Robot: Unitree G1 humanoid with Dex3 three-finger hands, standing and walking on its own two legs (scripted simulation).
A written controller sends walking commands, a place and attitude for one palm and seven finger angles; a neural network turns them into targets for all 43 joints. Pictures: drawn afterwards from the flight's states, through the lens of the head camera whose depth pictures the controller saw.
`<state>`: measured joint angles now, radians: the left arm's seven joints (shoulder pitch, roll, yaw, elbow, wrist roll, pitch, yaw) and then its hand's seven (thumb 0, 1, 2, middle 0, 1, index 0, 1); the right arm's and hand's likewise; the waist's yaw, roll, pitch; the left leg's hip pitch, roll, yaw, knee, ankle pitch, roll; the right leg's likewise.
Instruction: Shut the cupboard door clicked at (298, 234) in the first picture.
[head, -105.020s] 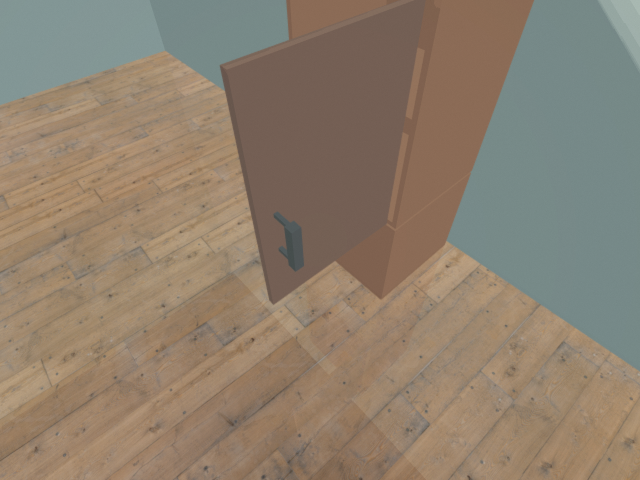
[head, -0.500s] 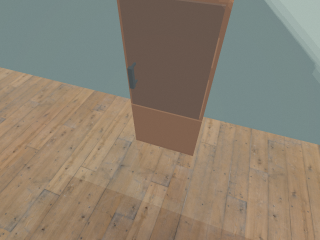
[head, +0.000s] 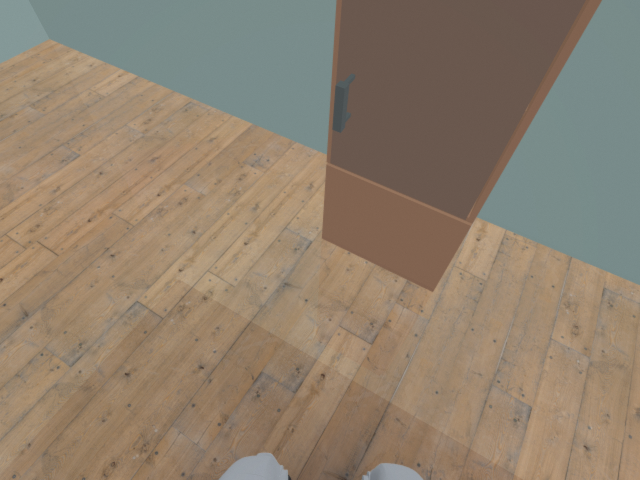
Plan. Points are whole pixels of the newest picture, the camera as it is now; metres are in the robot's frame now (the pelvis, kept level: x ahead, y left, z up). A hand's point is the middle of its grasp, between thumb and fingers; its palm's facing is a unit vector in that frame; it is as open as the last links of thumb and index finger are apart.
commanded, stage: walk to a spot facing it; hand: left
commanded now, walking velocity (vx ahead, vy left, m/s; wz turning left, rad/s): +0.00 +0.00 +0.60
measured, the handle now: (344, 102) +0.90 -0.03 -0.09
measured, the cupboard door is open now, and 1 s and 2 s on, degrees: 0 0 0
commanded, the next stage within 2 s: none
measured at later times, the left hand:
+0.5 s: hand out of the picture +0.01 +0.15 -0.13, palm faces +0.32 -0.90 -0.30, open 7.4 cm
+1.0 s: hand out of the picture -0.02 +0.19 -0.13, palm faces +0.60 -0.75 -0.27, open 7.4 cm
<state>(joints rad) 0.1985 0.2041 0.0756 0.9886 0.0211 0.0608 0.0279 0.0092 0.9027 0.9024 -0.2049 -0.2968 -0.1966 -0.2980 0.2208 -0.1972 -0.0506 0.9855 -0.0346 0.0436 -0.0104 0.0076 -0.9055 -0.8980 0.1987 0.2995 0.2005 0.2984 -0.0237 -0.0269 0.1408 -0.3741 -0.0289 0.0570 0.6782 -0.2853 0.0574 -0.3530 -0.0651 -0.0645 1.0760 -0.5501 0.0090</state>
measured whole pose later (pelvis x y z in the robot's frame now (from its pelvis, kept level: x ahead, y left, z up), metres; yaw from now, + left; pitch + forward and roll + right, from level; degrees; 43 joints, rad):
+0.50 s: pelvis +0.01 -0.06 +0.02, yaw +20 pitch +1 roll +2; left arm 0.21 0.18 0.05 0.89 0.03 0.02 0.03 0.01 0.90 0.90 -0.21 -0.30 -0.20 -0.30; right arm 0.17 -0.27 -0.10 0.91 -0.03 0.08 0.02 0.01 -0.91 -0.90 0.20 0.30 0.20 0.30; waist -0.04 0.03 0.12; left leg -0.53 -0.01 0.00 1.11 -0.41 -0.06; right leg -0.20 -0.08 -0.13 0.54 -0.35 -0.01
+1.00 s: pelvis +0.04 -0.04 +0.02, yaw +37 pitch +1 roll +0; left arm 0.18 0.25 0.08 0.88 0.03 0.04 -0.02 0.01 0.90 0.90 -0.20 -0.30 -0.19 -0.30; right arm 0.19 -0.22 -0.04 0.91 -0.04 0.03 0.00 0.01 -0.90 -0.90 0.20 0.30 0.20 0.30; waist 0.00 0.01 0.07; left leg -0.23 -0.03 -0.05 0.49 -0.29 0.02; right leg -0.46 -0.09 -0.03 0.88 -0.39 0.07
